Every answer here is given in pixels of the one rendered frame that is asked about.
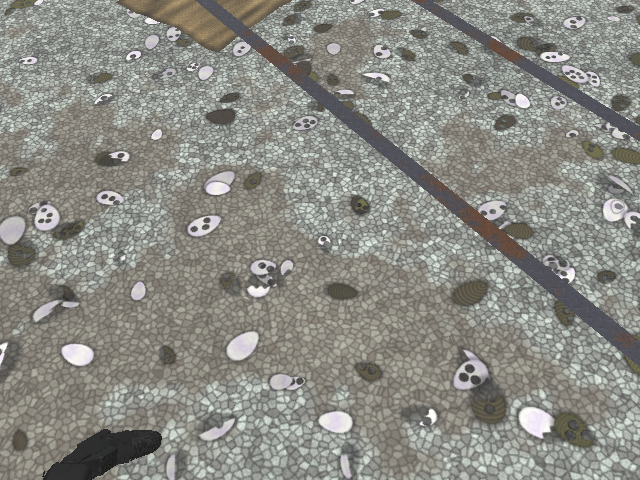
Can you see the left robot hand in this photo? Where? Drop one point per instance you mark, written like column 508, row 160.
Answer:
column 102, row 451

